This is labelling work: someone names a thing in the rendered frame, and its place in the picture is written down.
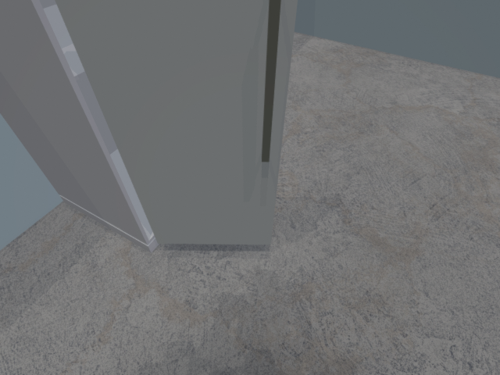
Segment fridge door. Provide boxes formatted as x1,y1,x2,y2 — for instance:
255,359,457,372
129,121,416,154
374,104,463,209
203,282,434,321
55,0,298,245

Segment handle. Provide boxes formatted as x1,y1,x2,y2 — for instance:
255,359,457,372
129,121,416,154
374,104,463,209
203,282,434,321
262,0,281,162

